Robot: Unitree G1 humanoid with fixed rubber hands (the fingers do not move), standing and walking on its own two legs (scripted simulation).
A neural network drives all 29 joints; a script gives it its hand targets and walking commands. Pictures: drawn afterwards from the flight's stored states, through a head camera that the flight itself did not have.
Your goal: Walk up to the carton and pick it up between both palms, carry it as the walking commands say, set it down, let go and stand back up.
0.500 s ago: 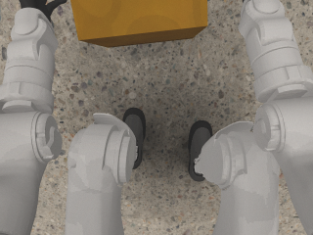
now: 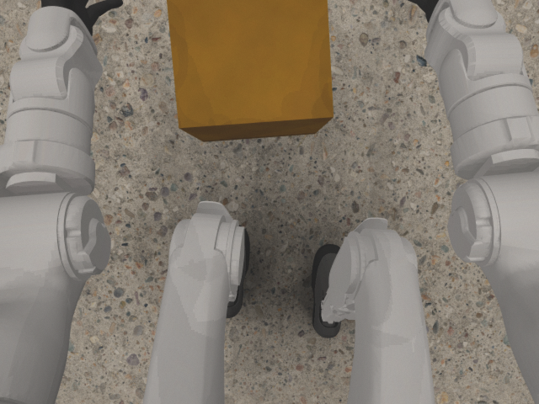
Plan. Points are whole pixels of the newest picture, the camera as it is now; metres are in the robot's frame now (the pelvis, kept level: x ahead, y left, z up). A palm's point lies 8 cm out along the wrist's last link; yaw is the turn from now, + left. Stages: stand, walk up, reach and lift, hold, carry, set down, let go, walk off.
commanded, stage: set down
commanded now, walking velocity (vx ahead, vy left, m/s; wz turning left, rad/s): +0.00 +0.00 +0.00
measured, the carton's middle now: (253, 68) +0.57 +0.10 -0.33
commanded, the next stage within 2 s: let go in 0.90 s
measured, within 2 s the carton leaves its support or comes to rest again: neither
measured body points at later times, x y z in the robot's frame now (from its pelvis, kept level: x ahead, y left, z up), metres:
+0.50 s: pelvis +0.02 +0.00 +0.13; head +0.32 +0.03 +0.46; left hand +0.52 +0.30 +0.05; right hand +0.60 -0.13 +0.06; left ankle +0.12 +0.11 -0.39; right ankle +0.10 -0.11 -0.39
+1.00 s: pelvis +0.05 +0.00 +0.24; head +0.33 +0.03 +0.59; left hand +0.51 +0.29 +0.15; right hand +0.60 -0.13 +0.15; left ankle +0.12 +0.11 -0.39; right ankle +0.10 -0.11 -0.39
